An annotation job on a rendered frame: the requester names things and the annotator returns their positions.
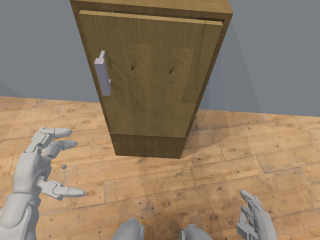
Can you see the robot left hand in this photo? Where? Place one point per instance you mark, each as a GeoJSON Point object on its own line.
{"type": "Point", "coordinates": [31, 164]}

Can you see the robot left shin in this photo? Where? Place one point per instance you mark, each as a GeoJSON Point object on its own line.
{"type": "Point", "coordinates": [133, 219]}

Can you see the robot right hand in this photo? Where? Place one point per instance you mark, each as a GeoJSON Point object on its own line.
{"type": "Point", "coordinates": [260, 225]}

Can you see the robot right thigh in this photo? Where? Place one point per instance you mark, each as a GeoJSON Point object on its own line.
{"type": "Point", "coordinates": [192, 233]}

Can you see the cupboard door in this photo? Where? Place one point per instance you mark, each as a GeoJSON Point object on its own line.
{"type": "Point", "coordinates": [157, 66]}

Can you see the handle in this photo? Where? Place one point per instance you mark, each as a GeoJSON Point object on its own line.
{"type": "Point", "coordinates": [102, 74]}

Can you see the robot left forearm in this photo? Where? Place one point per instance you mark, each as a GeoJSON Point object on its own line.
{"type": "Point", "coordinates": [19, 216]}

